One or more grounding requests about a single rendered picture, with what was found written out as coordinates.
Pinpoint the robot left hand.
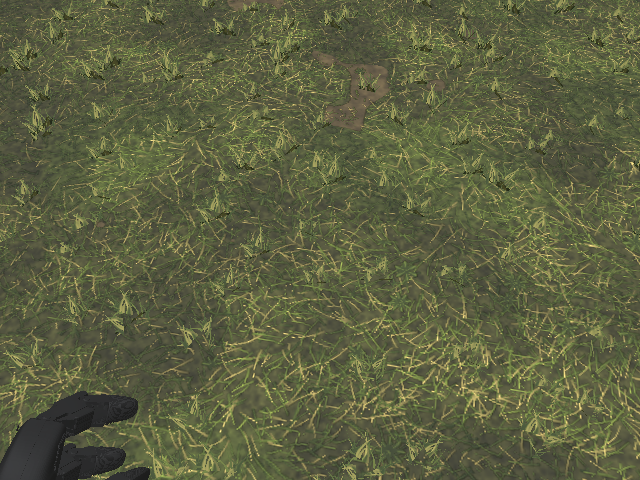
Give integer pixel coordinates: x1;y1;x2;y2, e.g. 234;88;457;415
0;391;150;480

